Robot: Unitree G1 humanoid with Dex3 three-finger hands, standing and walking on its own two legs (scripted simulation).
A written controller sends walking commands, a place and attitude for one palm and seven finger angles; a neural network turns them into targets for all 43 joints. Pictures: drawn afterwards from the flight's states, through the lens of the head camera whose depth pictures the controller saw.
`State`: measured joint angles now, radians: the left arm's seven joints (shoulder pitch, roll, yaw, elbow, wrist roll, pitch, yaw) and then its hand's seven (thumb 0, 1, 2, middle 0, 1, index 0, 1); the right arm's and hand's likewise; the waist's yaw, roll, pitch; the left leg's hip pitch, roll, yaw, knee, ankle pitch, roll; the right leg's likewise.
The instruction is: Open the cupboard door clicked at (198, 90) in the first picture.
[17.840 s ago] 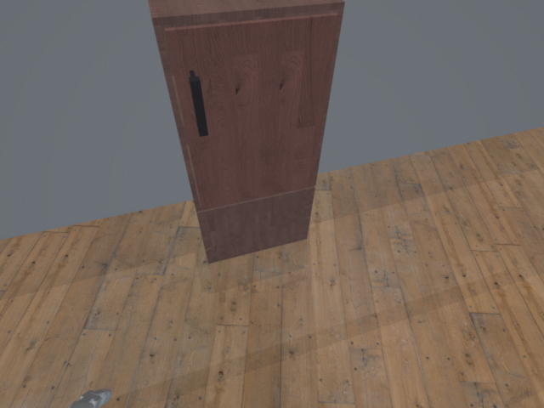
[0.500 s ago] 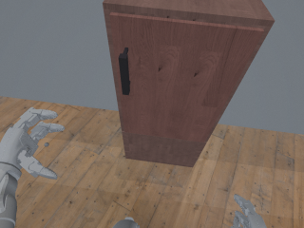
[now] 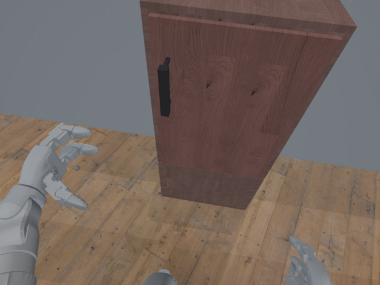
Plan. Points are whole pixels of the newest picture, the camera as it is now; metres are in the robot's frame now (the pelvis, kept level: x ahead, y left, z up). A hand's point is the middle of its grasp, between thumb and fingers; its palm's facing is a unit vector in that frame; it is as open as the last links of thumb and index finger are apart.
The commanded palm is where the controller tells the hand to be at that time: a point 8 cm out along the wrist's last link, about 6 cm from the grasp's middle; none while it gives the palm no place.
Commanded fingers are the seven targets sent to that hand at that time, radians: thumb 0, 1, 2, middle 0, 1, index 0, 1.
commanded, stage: move the hooked fingers beside the handle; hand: left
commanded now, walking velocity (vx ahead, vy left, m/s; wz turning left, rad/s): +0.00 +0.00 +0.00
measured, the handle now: (166, 88) +0.58 +0.10 +0.07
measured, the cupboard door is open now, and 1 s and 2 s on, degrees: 0 0 0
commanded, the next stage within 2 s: none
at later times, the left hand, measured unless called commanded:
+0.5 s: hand (103, 136) +0.40 +0.22 +0.08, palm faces -0.11 -0.99 +0.00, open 14.0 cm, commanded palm +0.38 +0.27 +0.08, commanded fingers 0.00 -0.50 0.30 -0.30 -1.20 -0.30 -1.20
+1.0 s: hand (125, 112) +0.48 +0.19 +0.07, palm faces -0.12 -0.99 +0.00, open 14.0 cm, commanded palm +0.47 +0.24 +0.08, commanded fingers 0.00 -0.50 0.30 -0.30 -1.20 -0.30 -1.20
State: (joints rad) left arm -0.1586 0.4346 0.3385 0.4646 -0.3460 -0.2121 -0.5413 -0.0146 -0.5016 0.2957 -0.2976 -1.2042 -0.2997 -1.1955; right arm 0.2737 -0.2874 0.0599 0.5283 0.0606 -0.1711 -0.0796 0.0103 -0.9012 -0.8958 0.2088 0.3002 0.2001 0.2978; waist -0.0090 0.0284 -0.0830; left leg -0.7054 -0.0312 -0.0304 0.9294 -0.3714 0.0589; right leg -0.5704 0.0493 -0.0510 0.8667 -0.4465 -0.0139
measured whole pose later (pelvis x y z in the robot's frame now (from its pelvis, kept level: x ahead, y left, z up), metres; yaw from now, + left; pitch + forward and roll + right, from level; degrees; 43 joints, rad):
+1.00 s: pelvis +0.01 -0.01 -0.02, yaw -3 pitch +17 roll -3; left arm -0.76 0.53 0.37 1.07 -0.18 -0.34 -0.42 -0.01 -0.50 0.30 -0.30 -1.20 -0.30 -1.20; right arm 0.37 -0.28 0.04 0.61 0.04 0.00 -0.03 0.01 -0.90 -0.90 0.21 0.30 0.20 0.30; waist -0.12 0.02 -0.10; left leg -0.89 0.00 -0.01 1.01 -0.41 0.05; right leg -0.77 0.08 -0.03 0.95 -0.47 -0.02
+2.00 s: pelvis +0.02 -0.01 -0.02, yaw -3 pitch +20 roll -4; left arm -0.94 0.52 0.35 1.21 -0.11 -0.34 -0.31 -0.01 -0.50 0.30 -0.30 -1.20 -0.30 -1.20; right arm 0.37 -0.28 0.03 0.61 0.01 0.06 0.00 0.00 -0.90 -0.90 0.21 0.30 0.20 0.30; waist -0.17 0.03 -0.11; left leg -0.96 0.01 -0.02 1.04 -0.43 0.05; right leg -0.83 0.09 -0.04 0.96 -0.48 -0.02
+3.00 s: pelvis +0.02 +0.00 -0.02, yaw -2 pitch +21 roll -5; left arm -0.97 0.47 0.29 1.20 -0.12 -0.37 -0.20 -0.01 -0.50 0.30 -0.30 -1.20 -0.24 -1.21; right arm 0.40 -0.26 0.03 0.64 -0.01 0.04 0.03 0.00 -0.90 -0.90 0.21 0.30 0.20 0.30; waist -0.16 0.04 -0.12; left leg -0.99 0.00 -0.04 1.06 -0.44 0.05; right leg -0.85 0.08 -0.06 0.98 -0.50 -0.02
